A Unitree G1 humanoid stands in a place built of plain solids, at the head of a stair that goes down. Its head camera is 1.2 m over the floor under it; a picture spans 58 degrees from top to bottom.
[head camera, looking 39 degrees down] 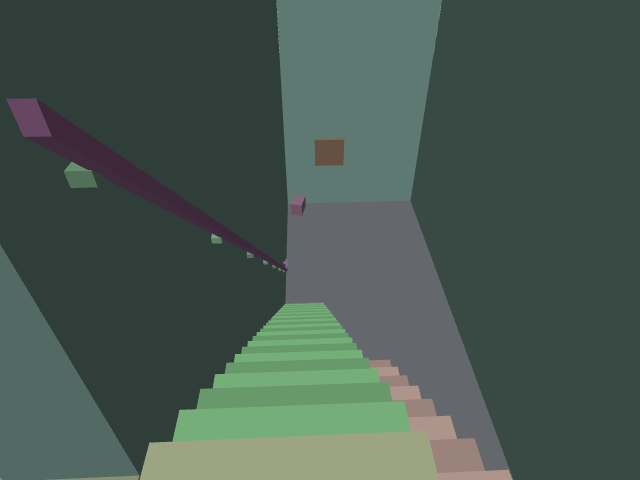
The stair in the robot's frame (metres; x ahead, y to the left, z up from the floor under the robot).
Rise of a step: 0.21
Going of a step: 0.21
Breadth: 0.79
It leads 3 degrees to the left of straight ahead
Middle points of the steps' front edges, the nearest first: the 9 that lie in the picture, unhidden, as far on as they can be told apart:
0.60 0.09 0.00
0.81 0.09 -0.20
1.02 0.10 -0.41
1.23 0.11 -0.61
1.44 0.12 -0.82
1.65 0.13 -1.03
1.86 0.14 -1.24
2.07 0.15 -1.44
2.28 0.16 -1.65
